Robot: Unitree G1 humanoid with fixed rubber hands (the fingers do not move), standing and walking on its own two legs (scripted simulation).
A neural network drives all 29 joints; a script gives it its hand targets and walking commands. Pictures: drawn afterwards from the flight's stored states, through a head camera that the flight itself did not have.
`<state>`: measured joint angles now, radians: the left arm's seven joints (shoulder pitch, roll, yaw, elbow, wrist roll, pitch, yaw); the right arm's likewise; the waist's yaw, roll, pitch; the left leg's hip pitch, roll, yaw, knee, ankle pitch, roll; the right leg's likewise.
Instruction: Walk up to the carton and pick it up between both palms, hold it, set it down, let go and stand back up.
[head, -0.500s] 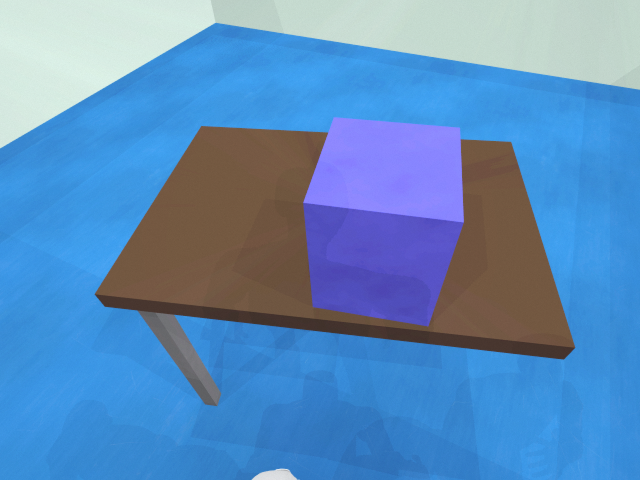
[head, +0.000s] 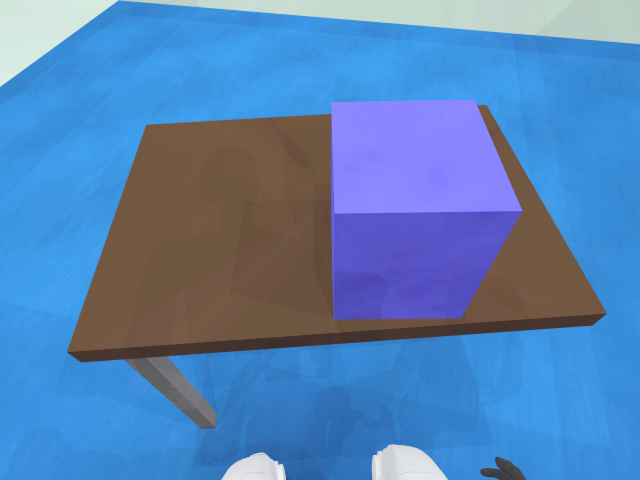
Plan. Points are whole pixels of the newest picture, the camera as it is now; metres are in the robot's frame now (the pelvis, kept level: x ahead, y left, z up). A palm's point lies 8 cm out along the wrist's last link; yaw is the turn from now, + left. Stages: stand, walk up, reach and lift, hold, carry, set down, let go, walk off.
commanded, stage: walk up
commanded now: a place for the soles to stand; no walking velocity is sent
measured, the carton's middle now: (399, 216) +0.47 -0.08 +0.03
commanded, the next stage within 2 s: none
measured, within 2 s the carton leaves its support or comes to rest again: neither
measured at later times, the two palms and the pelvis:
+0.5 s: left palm out of the picture +0.10 +0.17 -0.11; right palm out of the picture +0.02 -0.30 -0.12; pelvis -0.01 -0.05 +0.01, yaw -5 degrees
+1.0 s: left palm out of the picture +0.04 +0.20 -0.11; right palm out of the picture +0.02 -0.29 -0.11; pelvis -0.01 -0.05 +0.02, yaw +1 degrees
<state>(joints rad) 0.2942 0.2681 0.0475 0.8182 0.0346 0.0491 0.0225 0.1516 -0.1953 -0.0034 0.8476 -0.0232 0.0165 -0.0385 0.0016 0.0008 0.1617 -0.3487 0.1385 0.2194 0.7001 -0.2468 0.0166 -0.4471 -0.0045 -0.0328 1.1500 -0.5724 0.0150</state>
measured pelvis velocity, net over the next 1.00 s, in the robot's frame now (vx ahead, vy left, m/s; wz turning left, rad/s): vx -0.01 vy -0.05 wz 0.01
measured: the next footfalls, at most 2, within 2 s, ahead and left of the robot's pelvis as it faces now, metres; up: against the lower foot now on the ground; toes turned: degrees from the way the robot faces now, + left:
right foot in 0.18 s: +0.03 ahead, -0.18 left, +0.00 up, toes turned +2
left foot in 0.44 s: +0.06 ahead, +0.07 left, +0.00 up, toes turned -2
